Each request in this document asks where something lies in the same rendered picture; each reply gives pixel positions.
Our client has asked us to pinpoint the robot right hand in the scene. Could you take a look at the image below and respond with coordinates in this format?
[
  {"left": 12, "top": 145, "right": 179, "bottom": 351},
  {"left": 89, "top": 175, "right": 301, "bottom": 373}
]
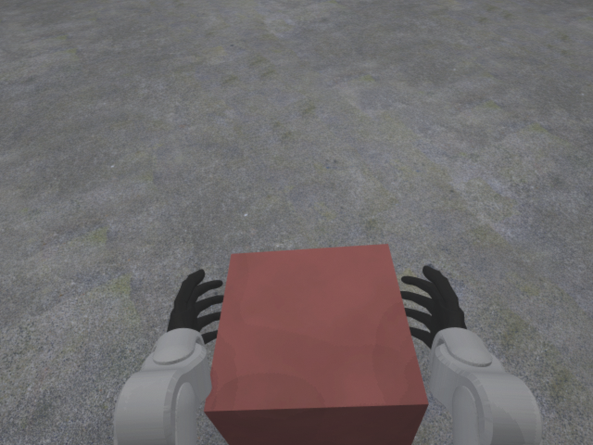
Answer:
[{"left": 400, "top": 265, "right": 467, "bottom": 348}]

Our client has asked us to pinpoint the carton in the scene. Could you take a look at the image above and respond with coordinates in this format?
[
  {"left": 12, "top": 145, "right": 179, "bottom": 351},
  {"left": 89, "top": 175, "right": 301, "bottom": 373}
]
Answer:
[{"left": 204, "top": 244, "right": 429, "bottom": 445}]

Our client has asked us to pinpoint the left robot forearm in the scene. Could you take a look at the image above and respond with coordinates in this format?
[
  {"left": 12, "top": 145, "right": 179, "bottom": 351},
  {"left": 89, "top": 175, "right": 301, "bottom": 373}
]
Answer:
[{"left": 113, "top": 328, "right": 212, "bottom": 445}]

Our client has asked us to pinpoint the robot left hand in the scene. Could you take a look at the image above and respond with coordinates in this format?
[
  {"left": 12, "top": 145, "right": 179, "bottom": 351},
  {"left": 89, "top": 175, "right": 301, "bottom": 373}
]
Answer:
[{"left": 167, "top": 269, "right": 224, "bottom": 344}]

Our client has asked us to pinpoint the right robot forearm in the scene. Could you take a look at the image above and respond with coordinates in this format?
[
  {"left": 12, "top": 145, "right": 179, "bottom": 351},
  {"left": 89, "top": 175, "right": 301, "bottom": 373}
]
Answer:
[{"left": 429, "top": 327, "right": 543, "bottom": 445}]

